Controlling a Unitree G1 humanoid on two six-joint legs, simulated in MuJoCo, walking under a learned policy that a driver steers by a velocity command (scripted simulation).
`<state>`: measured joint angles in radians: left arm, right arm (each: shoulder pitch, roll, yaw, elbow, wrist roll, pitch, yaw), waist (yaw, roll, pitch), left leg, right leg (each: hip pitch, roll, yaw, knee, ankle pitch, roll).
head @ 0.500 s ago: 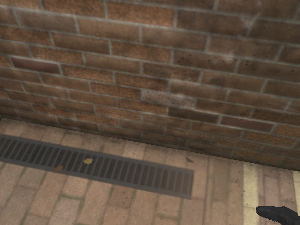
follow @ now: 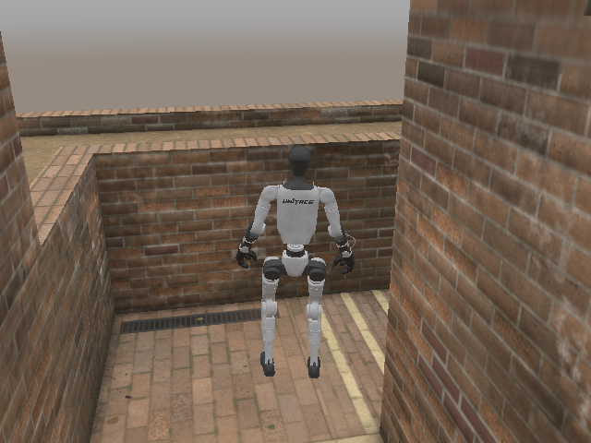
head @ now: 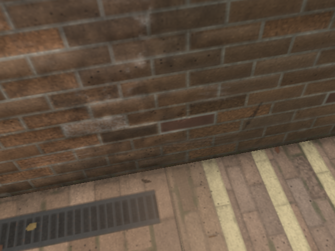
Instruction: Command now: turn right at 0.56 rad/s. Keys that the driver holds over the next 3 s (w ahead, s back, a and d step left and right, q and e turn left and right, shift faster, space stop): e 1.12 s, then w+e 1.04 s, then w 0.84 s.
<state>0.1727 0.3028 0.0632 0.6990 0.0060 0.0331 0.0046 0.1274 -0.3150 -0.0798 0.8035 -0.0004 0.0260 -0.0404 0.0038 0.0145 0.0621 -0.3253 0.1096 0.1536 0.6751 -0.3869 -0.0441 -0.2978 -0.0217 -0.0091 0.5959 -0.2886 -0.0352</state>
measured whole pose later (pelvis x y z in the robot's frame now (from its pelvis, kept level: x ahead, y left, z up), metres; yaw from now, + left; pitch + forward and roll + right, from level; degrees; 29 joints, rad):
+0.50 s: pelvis +0.00 +0.02 +0.01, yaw -17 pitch +2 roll +1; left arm 0.17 0.35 0.08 0.62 -0.01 0.05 0.03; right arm 0.13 -0.32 -0.07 0.80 -0.02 -0.02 -0.01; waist 0.02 -0.05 0.04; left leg -0.26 -0.03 -0.05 0.47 -0.23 0.00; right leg -0.41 0.12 0.22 0.70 -0.40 -0.01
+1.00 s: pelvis -0.04 -0.02 +0.01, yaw -35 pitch +1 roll +2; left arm 0.22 0.33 0.05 0.58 0.00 0.02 0.00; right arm 0.12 -0.36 -0.08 0.76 0.00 0.02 -0.03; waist 0.00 0.04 0.07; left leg -0.51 0.03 -0.02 1.10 -0.45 -0.06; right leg -0.29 0.04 0.05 0.50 -0.23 -0.04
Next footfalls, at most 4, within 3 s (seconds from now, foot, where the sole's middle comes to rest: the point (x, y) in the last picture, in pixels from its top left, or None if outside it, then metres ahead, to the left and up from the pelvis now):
0.46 left None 0.08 0.12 -0.77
0.86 right None -0.04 -0.13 -0.77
1.32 left None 0.10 0.04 -0.77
1.78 right None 0.04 -0.38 -0.77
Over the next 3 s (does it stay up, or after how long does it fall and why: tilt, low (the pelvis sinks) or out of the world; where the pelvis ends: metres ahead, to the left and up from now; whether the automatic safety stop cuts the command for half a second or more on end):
stays up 0.19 -0.86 0.01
